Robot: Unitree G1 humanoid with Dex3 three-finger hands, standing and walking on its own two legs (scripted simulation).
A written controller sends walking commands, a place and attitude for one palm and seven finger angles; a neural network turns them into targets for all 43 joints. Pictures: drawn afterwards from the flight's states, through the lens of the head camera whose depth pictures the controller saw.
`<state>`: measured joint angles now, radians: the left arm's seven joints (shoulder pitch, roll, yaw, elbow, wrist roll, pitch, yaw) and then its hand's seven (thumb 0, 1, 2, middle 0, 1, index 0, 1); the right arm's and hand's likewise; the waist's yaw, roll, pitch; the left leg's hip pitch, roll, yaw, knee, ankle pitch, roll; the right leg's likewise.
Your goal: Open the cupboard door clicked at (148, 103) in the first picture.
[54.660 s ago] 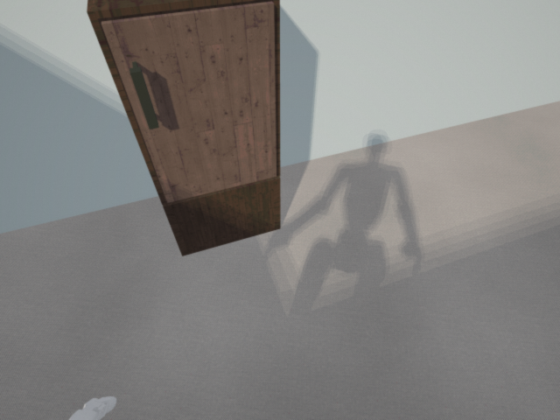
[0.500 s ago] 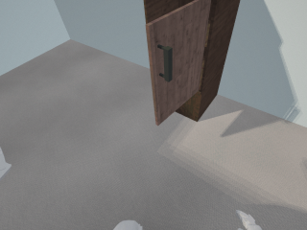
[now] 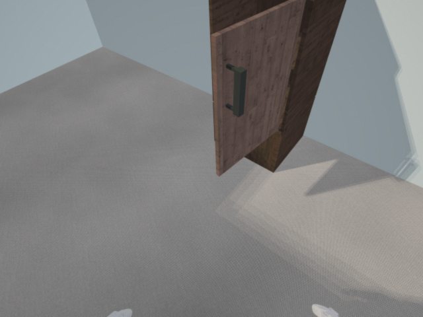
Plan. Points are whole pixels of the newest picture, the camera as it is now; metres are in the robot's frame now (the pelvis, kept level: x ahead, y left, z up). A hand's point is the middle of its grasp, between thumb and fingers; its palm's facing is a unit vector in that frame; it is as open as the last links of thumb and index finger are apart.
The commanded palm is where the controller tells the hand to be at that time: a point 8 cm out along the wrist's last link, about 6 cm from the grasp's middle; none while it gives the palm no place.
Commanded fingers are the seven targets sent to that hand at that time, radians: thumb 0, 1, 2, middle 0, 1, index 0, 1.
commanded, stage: let the arm hang, fingers relaxed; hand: left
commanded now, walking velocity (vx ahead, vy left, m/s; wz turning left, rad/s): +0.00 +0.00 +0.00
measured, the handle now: (234, 90) +0.73 -0.04 +0.02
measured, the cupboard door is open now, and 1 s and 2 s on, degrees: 82 82 82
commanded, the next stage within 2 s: look to check the result in 0.82 s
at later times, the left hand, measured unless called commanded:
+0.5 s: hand out of the picture +0.00 +0.20 -0.16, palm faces +0.01 -0.97 -0.23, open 7.4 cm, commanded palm none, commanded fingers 0.00 0.90 0.90 -0.20 -0.30 -0.20 -0.30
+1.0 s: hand out of the picture +0.01 +0.20 -0.16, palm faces +0.00 -0.98 -0.20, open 7.4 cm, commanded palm none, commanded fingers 0.00 0.90 0.90 -0.20 -0.30 -0.20 -0.30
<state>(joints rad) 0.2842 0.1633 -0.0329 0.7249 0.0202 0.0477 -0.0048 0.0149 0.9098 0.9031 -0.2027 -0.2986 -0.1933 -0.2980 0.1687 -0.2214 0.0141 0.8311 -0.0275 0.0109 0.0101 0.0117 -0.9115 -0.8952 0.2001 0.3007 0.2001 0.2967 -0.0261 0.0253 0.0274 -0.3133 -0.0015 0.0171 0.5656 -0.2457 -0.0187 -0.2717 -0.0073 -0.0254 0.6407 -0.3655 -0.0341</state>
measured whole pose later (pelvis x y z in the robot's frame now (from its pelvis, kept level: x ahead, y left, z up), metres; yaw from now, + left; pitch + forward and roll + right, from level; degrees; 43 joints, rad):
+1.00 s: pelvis +0.01 +0.03 +0.02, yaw -2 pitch -1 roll +0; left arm 0.26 0.15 0.01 1.16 0.01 -0.01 0.03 0.01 0.91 0.90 -0.20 -0.30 -0.19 -0.30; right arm 0.25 -0.15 -0.01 1.16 -0.02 0.00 -0.03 0.01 -0.91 -0.90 0.20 0.30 0.20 0.30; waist -0.01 0.01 0.06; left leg -0.19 -0.01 0.05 0.39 -0.18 0.02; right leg -0.14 -0.01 0.01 0.41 -0.25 0.01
